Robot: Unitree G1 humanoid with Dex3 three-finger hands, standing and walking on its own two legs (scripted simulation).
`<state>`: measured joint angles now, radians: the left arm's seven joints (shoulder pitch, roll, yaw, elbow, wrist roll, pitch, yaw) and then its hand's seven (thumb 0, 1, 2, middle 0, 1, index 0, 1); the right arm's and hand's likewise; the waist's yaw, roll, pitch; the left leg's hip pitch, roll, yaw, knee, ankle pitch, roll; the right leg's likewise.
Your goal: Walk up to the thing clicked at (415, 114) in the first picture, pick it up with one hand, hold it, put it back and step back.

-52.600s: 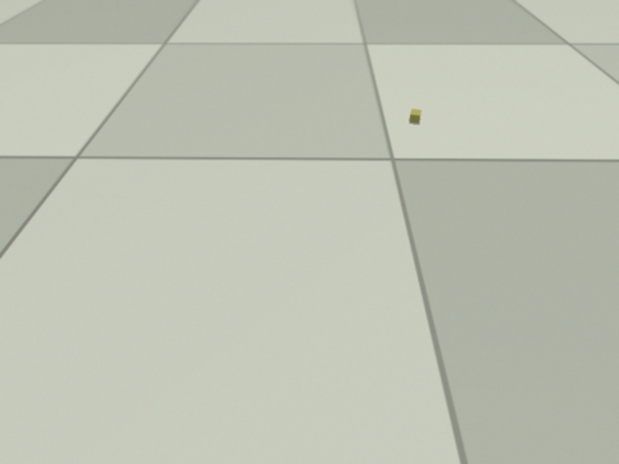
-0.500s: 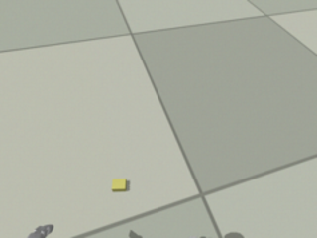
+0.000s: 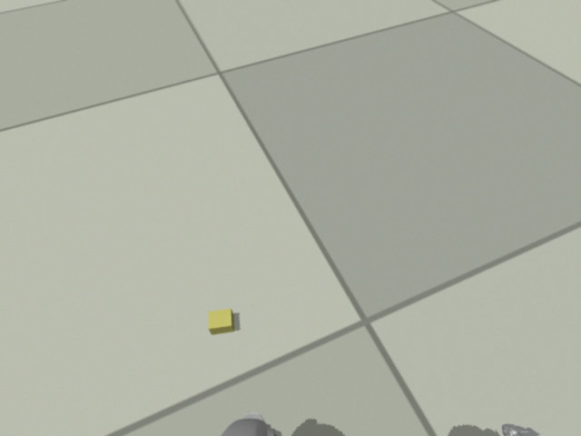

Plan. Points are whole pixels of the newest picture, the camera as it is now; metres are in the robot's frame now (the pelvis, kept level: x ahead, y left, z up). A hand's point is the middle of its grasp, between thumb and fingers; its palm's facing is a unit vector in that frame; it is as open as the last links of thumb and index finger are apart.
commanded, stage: step back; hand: left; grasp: from above
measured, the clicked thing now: (221, 321) +0.59 +0.30 -0.73
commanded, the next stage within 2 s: none
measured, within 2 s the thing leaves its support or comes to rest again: neither
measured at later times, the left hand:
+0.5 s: hand out of the picture -0.03 +0.26 -0.14, palm faces +0.08 -0.94 -0.33, open 7.4 cm
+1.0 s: hand out of the picture -0.23 +0.22 -0.11, palm faces +0.05 -0.89 -0.46, open 7.4 cm
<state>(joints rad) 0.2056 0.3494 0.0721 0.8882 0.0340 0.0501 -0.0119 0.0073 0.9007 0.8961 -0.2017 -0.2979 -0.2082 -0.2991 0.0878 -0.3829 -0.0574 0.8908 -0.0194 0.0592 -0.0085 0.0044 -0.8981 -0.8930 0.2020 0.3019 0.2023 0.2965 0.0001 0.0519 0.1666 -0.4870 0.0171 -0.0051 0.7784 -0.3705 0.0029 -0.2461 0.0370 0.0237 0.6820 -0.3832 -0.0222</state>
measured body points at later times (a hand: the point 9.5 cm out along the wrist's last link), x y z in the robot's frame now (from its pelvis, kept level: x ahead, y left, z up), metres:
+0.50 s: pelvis -0.14 +0.00 +0.02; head -0.09 +0.03 +0.46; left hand -0.04 +0.31 -0.11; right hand -0.03 -0.30 -0.09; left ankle -0.12 +0.11 -0.72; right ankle -0.14 -0.15 -0.63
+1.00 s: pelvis -0.30 -0.06 +0.01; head -0.25 -0.09 +0.45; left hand -0.23 +0.27 -0.08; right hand -0.21 -0.37 -0.13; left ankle -0.35 +0.09 -0.65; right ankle -0.24 -0.16 -0.72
